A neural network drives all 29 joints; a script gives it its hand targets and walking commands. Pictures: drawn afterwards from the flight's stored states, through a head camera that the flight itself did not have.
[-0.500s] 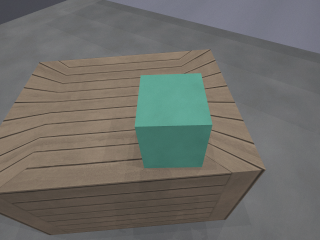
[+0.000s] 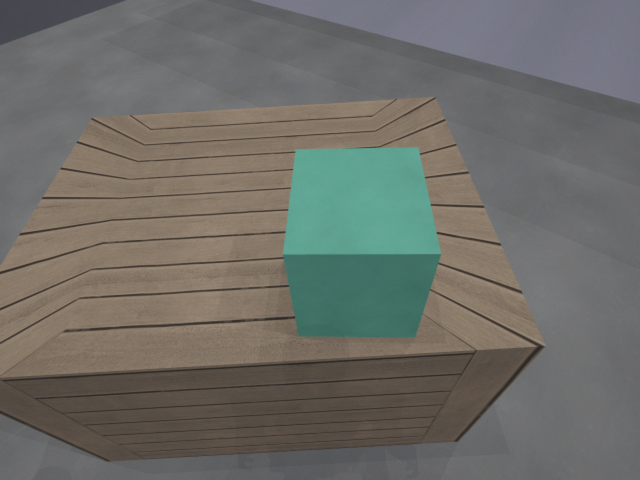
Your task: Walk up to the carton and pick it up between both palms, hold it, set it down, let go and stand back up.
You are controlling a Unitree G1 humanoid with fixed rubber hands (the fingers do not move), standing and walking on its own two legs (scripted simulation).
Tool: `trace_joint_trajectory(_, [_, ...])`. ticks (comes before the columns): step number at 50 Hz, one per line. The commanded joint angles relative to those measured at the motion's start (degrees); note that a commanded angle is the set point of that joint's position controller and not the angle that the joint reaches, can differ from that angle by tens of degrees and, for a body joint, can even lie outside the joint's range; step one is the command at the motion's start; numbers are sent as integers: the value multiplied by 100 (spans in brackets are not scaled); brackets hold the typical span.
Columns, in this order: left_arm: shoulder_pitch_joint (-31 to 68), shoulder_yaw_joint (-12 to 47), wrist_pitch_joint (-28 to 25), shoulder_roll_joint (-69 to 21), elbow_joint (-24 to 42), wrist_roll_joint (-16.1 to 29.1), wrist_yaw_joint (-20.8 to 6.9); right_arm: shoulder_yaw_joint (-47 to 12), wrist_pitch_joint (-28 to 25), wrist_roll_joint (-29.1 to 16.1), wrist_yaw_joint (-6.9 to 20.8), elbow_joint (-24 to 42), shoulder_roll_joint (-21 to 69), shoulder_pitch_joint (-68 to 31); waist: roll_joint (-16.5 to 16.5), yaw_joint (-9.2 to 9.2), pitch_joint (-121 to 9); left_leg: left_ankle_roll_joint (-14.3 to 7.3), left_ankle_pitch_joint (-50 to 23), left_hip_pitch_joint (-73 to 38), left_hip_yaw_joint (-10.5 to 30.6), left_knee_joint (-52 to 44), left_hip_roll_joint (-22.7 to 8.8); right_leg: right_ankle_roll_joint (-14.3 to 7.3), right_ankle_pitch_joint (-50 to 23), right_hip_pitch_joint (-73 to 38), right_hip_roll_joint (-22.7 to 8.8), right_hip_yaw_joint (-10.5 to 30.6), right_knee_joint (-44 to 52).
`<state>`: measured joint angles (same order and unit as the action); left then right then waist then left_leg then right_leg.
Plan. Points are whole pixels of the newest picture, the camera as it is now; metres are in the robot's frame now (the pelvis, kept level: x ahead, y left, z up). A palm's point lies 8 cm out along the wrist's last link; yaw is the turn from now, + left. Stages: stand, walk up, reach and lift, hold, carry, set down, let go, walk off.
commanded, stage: walk up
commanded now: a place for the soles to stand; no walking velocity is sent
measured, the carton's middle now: (356, 245) +0.48 -0.02 -0.03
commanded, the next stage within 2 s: reach and lift in 0.28 s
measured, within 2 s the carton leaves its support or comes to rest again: neither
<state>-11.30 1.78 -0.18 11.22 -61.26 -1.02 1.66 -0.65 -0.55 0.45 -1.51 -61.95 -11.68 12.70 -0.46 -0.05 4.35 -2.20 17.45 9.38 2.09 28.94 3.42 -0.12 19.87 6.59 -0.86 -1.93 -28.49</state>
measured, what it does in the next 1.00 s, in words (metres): shifts its weight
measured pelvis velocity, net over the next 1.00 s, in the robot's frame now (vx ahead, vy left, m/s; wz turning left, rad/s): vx -0.11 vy -0.04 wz -0.01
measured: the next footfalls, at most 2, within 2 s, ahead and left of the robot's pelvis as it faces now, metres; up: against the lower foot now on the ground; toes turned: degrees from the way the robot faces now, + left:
none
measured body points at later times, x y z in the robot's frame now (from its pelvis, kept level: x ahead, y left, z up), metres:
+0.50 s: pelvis -0.05 -0.01 -0.04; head +0.02 +0.00 +0.40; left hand +0.17 +0.24 -0.15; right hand +0.15 -0.24 -0.16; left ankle -0.02 +0.10 -0.74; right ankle -0.05 -0.11 -0.74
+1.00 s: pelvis -0.11 -0.04 -0.03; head -0.09 -0.03 +0.42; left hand +0.10 +0.21 -0.11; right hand +0.08 -0.21 -0.12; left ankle -0.02 +0.10 -0.74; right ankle -0.05 -0.11 -0.74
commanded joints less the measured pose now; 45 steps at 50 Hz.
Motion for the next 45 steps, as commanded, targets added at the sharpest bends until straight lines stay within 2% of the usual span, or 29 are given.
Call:
trace_joint_trajectory(1, [-109,-127,-84,754,242,-12,42,140,-94,-26,-35,130,-849,416,-127,54,-286,-89,-2719,-148,693,-520,-823,-284,-1743,0,-465,323,411])
trace_joint_trajectory(4, [-290,-99,-93,651,141,-7,34,130,-62,-9,-39,133,-820,276,-40,-61,-256,-190,-2115,16,624,-503,-758,-325,-1654,-59,-536,398,601])
trace_joint_trajectory(6, [-226,-130,-101,826,117,-11,42,84,-72,3,-41,85,-674,308,95,33,-198,-158,-2161,73,640,-452,-712,-357,-1990,-132,-628,422,635])
trace_joint_trajectory(7, [-108,-138,-85,894,84,9,32,66,-83,-19,-45,54,-694,441,297,56,-137,-108,-2169,134,617,-513,-742,-319,-1814,-109,-568,361,637])
trace_joint_trajectory(10, [-256,-48,-83,638,30,-15,27,112,-96,-1,-49,9,-819,421,73,30,-240,-88,-2478,-96,650,-514,-782,-325,-1938,-67,-575,350,580])
trace_joint_trajectory(12, [-148,-88,-68,722,23,-26,34,107,-89,25,-59,0,-786,478,113,42,-49,-95,-2502,16,703,-560,-807,-303,-1844,-40,-537,233,566])
trace_joint_trajectory(14, [-160,-89,-59,711,56,-22,35,78,-96,18,-57,-61,-753,535,-30,21,-111,-60,-2381,92,753,-634,-772,-322,-1488,-150,-552,286,599])
trace_joint_trajectory(15, [4070,-418,1010,1610,1993,374,-155,747,-311,424,224,1581,-642,-4432,189,141,-1123,334,-1730,1514,101,534,-766,-225,-400,1785,-153,-47,-810])
trace_joint_trajectory(16, [3081,-337,1711,1578,2004,331,-38,1015,-53,593,389,1186,-760,-3283,87,223,-466,516,-463,1987,-241,693,-712,-270,-60,1816,-271,-119,-1010])
trace_joint_trajectory(17, [3276,-321,2164,1608,2429,426,-62,912,245,482,502,1603,-838,-3477,215,239,-825,533,-128,2069,-304,638,-700,-261,-184,1597,-273,-165,-1117])
trace_joint_trajectory(18, [2952,-199,2556,1271,2453,521,-91,844,598,352,598,1507,-654,-3010,195,248,-1138,560,-137,1966,-312,807,-707,-244,-353,1475,-251,-140,-1361])
trace_joint_trajectory(19, [2792,-299,2913,1161,2678,473,-111,731,833,215,682,1696,-656,-2750,-10,48,-1357,594,-742,1735,-318,957,-724,-229,-841,1631,-228,-198,-1498])
trace_joint_trajectory(20, [2638,-401,3230,1052,3001,326,-100,601,992,30,772,1702,-870,-2472,-445,-90,-1872,672,-1871,1205,-255,1141,-780,-187,-1361,1780,-148,-277,-1772])
trace_joint_trajectory(22, [1870,-504,3604,701,3503,199,-146,367,1063,-413,814,1498,-1083,-1788,-905,52,-2527,903,-4536,-398,93,1415,-947,-122,-1689,2365,103,-524,-1979])
trace_joint_trajectory(23, [1549,-596,3781,620,3862,141,-190,180,1092,-644,783,1552,-1218,-1673,-868,-13,-2867,897,-5466,-883,189,1614,-916,-157,-2058,2540,220,-502,-1901])
trace_joint_trajectory(24, [898,-735,3892,501,3992,0,-272,6,1108,-776,726,1411,-1171,-1082,-822,78,-2848,912,-5825,-1395,218,1554,-921,-184,-2364,2513,218,-470,-1652])
trace_joint_trajectory(25, [644,-808,3998,428,4163,-104,-376,-120,1112,-1048,639,1387,-1311,-1119,-916,91,-2951,958,-5760,-1495,142,1485,-830,-240,-2625,2289,270,-484,-1333])
trace_joint_trajectory(27, [-325,-987,4078,499,4474,-361,-556,-321,1022,-1166,387,1585,-1291,-660,-442,89,-2646,904,-4998,-1580,-31,1157,-685,-197,-3331,1324,308,-352,-722])
trace_joint_trajectory(29, [-938,-1070,4054,569,4918,-479,-687,-402,805,-1227,208,2008,-1372,-457,-188,117,-2241,816,-4084,-1209,-237,875,-551,-120,-3808,696,317,-355,-431])
trace_joint_trajectory(31, [-675,-1249,3782,790,4750,-548,-647,-389,622,-934,26,2365,-1065,-846,349,-44,-1527,586,-2429,-297,-414,490,-395,-8,-3322,470,190,-180,-154])
trace_joint_trajectory(33, [18,-1210,3260,890,4525,-481,-574,-264,448,-599,-17,2754,-504,-1161,593,-183,-594,300,-1134,529,-619,180,-315,100,-1929,721,39,20,154])
trace_joint_trajectory(34, [458,-1271,2991,966,4318,-476,-535,-262,383,-496,-10,2904,-135,-1345,632,-303,-448,198,-404,762,-683,225,-307,160,-811,998,-209,361,373])
trace_joint_trajectory(36, [1426,-1270,2523,1283,4137,-373,-432,-146,287,-147,-3,3488,460,-1605,720,-403,-282,52,309,1416,-838,527,-349,158,1208,1442,-548,884,647])
trace_joint_trajectory(38, [2146,-1129,2211,1470,4434,-224,-313,-51,248,-88,-39,3892,923,-1551,647,-405,-646,111,283,1452,-821,1075,-371,14,2173,1677,-1052,1608,884])
trace_joint_trajectory(40, [2366,-923,2128,1453,4761,-33,-171,35,316,-33,-84,4151,843,-1408,204,-233,-1013,125,358,1539,-737,1033,-528,-86,1926,1559,-1051,1607,648])
trace_joint_trajectory(41, [2369,-821,2146,1413,4960,131,-164,117,371,23,-115,4181,799,-1289,184,-73,-1250,86,397,1389,-734,857,-544,-131,1500,1418,-965,1323,520])
trace_joint_trajectory(42, [2329,-701,2212,1342,4868,214,-170,203,427,43,-140,4072,681,-1175,-32,21,-1219,134,432,1217,-706,840,-595,-184,1289,1637,-858,1139,381])
trace_joint_trajectory(43, [2199,-673,2250,1408,4907,251,-189,247,435,18,-177,4185,603,-1116,-196,55,-1468,156,382,1069,-715,925,-599,-159,1325,1631,-898,1177,380])
trace_joint_trajectory(45, [1981,-656,2459,1492,4699,376,-260,219,551,-110,-269,4219,569,-1038,-116,93,-1496,216,277,530,-695,1089,-475,-226,1905,2112,-986,1181,585])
